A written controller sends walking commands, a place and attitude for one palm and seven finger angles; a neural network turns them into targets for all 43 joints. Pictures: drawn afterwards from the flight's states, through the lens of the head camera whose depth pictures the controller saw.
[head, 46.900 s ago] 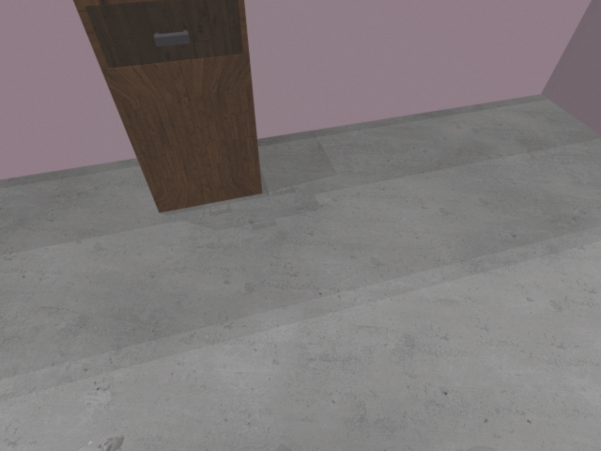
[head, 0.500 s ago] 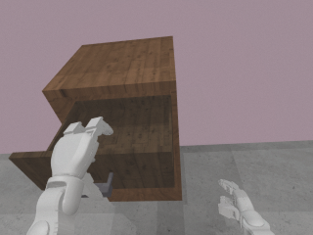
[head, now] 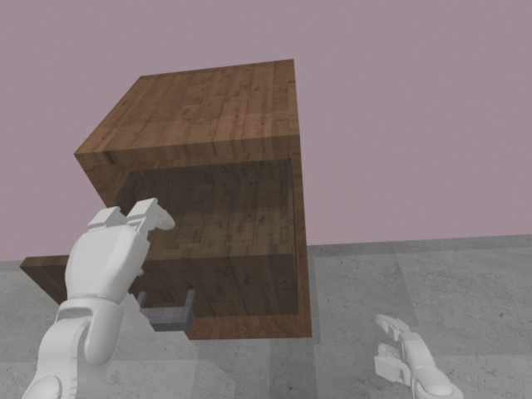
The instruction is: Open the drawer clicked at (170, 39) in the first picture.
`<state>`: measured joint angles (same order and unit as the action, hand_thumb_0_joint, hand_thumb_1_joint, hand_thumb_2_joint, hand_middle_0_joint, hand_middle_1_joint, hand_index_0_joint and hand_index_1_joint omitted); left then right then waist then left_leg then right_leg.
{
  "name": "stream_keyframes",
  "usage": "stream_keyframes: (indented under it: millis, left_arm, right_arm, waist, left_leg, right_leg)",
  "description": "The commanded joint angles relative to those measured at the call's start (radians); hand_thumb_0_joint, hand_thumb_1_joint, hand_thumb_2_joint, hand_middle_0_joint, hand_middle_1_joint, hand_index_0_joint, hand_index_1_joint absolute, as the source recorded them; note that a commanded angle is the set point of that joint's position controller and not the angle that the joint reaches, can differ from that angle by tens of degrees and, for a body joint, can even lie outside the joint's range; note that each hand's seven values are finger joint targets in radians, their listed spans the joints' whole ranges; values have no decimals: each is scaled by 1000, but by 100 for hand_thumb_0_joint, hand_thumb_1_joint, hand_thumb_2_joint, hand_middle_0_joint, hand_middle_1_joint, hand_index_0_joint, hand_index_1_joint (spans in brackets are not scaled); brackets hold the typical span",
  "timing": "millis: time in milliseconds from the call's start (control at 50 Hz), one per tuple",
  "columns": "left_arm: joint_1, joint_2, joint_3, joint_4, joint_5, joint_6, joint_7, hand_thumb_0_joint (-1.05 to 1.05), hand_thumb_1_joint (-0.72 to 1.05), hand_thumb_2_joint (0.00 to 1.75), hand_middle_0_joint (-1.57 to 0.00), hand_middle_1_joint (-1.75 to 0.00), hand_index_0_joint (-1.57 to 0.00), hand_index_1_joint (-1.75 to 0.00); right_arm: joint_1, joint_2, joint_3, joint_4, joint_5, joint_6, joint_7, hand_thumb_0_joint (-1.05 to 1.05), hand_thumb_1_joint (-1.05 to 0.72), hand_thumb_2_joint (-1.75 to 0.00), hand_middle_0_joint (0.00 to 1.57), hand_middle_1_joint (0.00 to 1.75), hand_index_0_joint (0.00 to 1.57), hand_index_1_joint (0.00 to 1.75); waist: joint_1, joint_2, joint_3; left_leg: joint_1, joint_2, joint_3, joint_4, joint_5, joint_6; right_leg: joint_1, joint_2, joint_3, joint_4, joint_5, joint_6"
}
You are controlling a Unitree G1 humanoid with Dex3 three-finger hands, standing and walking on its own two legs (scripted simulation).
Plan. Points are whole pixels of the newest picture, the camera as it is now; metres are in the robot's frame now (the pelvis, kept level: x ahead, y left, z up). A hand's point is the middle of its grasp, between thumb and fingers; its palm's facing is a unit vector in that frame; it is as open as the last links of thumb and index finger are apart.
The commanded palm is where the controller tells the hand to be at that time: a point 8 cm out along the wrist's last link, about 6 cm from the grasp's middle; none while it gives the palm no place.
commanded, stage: draw the hand back to the body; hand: left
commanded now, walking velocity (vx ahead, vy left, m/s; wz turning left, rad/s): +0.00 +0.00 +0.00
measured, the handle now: (163, 307) +0.25 +0.23 +0.01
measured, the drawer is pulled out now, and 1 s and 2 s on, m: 0.27 0.27 0.27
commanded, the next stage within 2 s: step back with the hand held close in 1.34 s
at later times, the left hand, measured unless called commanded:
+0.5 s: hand (132, 281) +0.20 +0.20 +0.16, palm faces +0.26 -0.86 -0.44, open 13.6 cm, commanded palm +0.15 +0.25 +0.20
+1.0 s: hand (89, 265) +0.21 +0.25 +0.18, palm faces +0.42 -0.81 -0.41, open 9.9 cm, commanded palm +0.15 +0.30 +0.20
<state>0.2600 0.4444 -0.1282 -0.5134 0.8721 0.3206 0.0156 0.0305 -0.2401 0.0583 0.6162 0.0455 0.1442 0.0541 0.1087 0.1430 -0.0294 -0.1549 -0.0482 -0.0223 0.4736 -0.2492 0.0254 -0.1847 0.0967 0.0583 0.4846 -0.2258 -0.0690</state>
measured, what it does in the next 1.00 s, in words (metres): stands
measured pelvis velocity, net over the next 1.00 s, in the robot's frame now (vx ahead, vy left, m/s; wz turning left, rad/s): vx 0.04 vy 0.01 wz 0.06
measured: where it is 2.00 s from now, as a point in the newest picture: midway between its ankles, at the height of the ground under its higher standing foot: outside the picture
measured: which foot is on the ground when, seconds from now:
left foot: down 0.00-1.00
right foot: down 0.00-1.00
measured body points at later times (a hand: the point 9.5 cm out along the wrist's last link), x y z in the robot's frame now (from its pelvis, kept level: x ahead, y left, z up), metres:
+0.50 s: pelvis +0.02 +0.01 +0.00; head +0.00 -0.01 +0.45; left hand +0.18 +0.24 +0.18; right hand +0.25 -0.17 -0.06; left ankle +0.01 +0.11 -0.74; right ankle +0.02 -0.07 -0.74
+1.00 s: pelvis +0.04 +0.01 +0.00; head +0.02 -0.01 +0.45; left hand +0.18 +0.29 +0.20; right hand +0.24 -0.19 -0.08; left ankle +0.01 +0.11 -0.74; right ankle +0.02 -0.07 -0.74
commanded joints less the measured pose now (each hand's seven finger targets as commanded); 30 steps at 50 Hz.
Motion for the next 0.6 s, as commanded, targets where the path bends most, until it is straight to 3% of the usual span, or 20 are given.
stream_keyframes:
  millis: [0, 20, 80, 100, 120, 180, 200, 220, 260, 280, 300, 320, 340, 360, 380, 420, 440, 480, 500, 580]
  left_arm:
    - [-121, 146, 128, -223, 4, 8, 11, 0, -50, 30, -30, -120, -30, -120]
    - [-110, 152, 129, -196, 0, -2, 5, 0, -50, 30, -30, -120, -30, -120]
    - [-98, 225, 199, -249, -12, -14, 12, 0, -50, 30, -30, -120, -30, -120]
    - [-96, 186, 164, -249, 15, -22, 12, 0, -50, 30, -30, -120, -30, -120]
    - [-98, 197, 175, -244, 9, -38, 14, 0, -50, 30, -30, -120, -30, -120]
    - [-72, 247, 238, -287, -8, -61, 40, 0, -50, 30, -30, -120, -30, -120]
    - [-58, 199, 202, -270, 12, -64, 41, 0, -50, 30, -30, -120, -30, -120]
    - [-53, 221, 227, -245, 0, -73, 42, 0, -50, 30, -30, -120, -30, -120]
    - [-35, 224, 236, -214, 3, -71, 41, 0, -50, 30, -30, -120, -30, -120]
    - [-46, 247, 265, -246, -19, -63, 46, 0, -50, 30, -30, -120, -30, -120]
    - [-56, 200, 218, -247, 2, -61, 40, 0, -50, 30, -30, -120, -30, -120]
    - [-38, 210, 229, -207, -12, -61, 34, 0, -50, 30, -30, -120, -30, -120]
    - [-58, -136, 225, -315, -788, -230, 40, 0, -47, 32, -30, -118, -30, -118]
    - [97, -11, 304, -202, -813, -300, 57, 0, -43, 33, -29, -115, -29, -115]
    - [162, 2, 326, -194, -826, -325, 69, 0, -40, 34, -29, -113, -29, -113]
    - [129, 40, 398, -356, -905, -382, 84, 0, -32, 37, -29, -109, -29, -109]
    - [108, 70, 432, -405, -909, -410, 99, 0, -29, 39, -29, -107, -29, -107]
    - [117, 117, 488, -428, -920, -433, 128, 0, -22, 42, -28, -102, -28, -102]
    - [143, 58, 447, -425, -919, -445, 126, 0, -18, 43, -28, -100, -28, -100]
    - [178, 5, 421, -330, -932, -449, 112, 0, -5, 50, -27, -91, -27, -91]
  right_arm:
    - [-269, -66, -16, -224, 11, -57, 3, 0, -90, -90, 20, 30, 20, 30]
    - [-266, -70, -27, -204, 8, -53, -1, 0, -90, -90, 20, 30, 20, 30]
    - [-261, -92, -24, -219, 12, -58, -15, 0, -90, -90, 20, 30, 20, 30]
    - [-249, -73, -12, -233, 5, -64, -13, 0, -90, -90, 20, 30, 20, 30]
    - [-246, -82, -24, -215, 3, -60, -19, 0, -90, -90, 20, 30, 20, 30]
    - [-237, -98, -24, -227, 7, -73, -32, 0, -90, -90, 20, 30, 20, 30]
    - [-218, -76, -14, -232, -2, -77, -28, 0, -90, -90, 20, 30, 20, 30]
    - [-219, -85, -27, -209, -3, -74, -32, 0, -90, -90, 20, 30, 20, 30]
    - [-213, -92, -25, -206, -5, -68, -33, 0, -90, -90, 20, 30, 20, 30]
    - [-231, -100, -25, -213, 7, -72, -37, 0, -90, -90, 20, 30, 20, 30]
    - [-217, -81, -17, -223, 0, -74, -32, 0, -90, -90, 20, 30, 20, 30]
    - [-219, -88, -29, -202, 0, -70, -35, 0, -90, -90, 20, 30, 20, 30]
    - [-134, -7, -25, -291, -9, -146, -60, 0, -90, -90, 20, 30, 20, 30]
    - [-118, -41, -24, -258, -18, -203, -78, 0, -90, -90, 20, 30, 20, 30]
    - [-125, -53, -16, -247, -17, -229, -85, 0, -90, -90, 20, 30, 20, 30]
    - [-67, -62, -23, -247, -31, -248, -113, 0, -90, -90, 20, 30, 20, 30]
    - [-47, -61, -22, -242, -38, -266, -120, 0, -90, -90, 20, 30, 20, 30]
    - [-23, -67, -16, -222, -44, -295, -132, 0, -90, -90, 20, 30, 20, 30]
    - [-7, -48, -10, -218, -47, -305, -129, 0, -90, -90, 20, 30, 20, 30]
    - [5, -55, -28, -184, -43, -316, -121, 0, -90, -90, 20, 30, 20, 30]
  waist:
    - [17, -146, -116]
    - [-4, -152, -62]
    - [1, -105, -94]
    - [18, -134, -121]
    - [0, -120, -103]
    - [5, -79, -130]
    - [22, -104, -149]
    - [4, -111, -102]
    - [10, -119, -78]
    - [2, -63, -87]
    - [14, -93, -108]
    - [-1, -96, -74]
    - [-91, -310, 22]
    - [-69, -357, 13]
    - [-58, -275, 38]
    - [-53, -161, -58]
    - [-46, -82, -111]
    - [-41, 39, -116]
    - [-45, 29, -106]
    - [-61, -28, -5]
  left_leg:
    - [-72, 25, 18, -45, 134, 9]
    - [-62, 28, 12, -53, 131, 9]
    - [-62, 40, 12, -51, 101, 8]
    - [-58, 29, 13, -40, 129, 11]
    - [-41, 30, 10, -44, 129, 11]
    - [-30, 41, 4, -37, 122, 8]
    - [-34, 28, 6, -31, 149, 11]
    - [-36, 29, -3, -41, 150, 8]
    - [-44, 28, -3, -43, 151, 5]
    - [-47, 41, -5, -49, 123, 2]
    - [-39, 30, -2, -40, 151, 6]
    - [-37, 32, -8, -52, 154, 6]
    - [10, 44, -26, -21, 68, 34]
    - [12, 61, -21, -21, 18, 33]
    - [2, 63, -32, -38, -15, 22]
    - [10, 53, -31, -41, 67, 8]
    - [25, 50, -28, -41, 102, 1]
    - [16, 55, -37, -43, 136, -15]
    - [8, 52, -44, -48, 168, -18]
    - [-6, 63, -53, -46, 229, -22]
  right_leg:
    - [95, -89, 46, -98, 12, 53]
    - [56, -80, 59, -119, 5, 51]
    - [71, -81, 48, -111, -11, 51]
    - [80, -90, 32, -102, -7, 53]
    - [59, -83, 52, -119, -10, 51]
    - [63, -80, 45, -111, 11, 46]
    - [79, -89, 24, -98, 22, 48]
    - [55, -81, 46, -114, 34, 43]
    - [37, -79, 31, -107, 43, 44]
    - [47, -77, 30, -104, 30, 39]
    - [55, -85, 13, -97, 37, 42]
    - [40, -77, 24, -107, 47, 40]
    - [18, -65, -34, -122, 41, 50]
    - [-1, -72, -24, -122, -26, 55]
    - [-25, -67, -18, -122, -59, 46]
    - [38, -100, -28, -118, 18, 46]
    - [72, -103, -30, -107, 60, 42]
    - [85, -104, -29, -90, 101, 31]
    - [94, -104, -49, -78, 121, 28]
    - [56, -95, -64, -86, 169, 27]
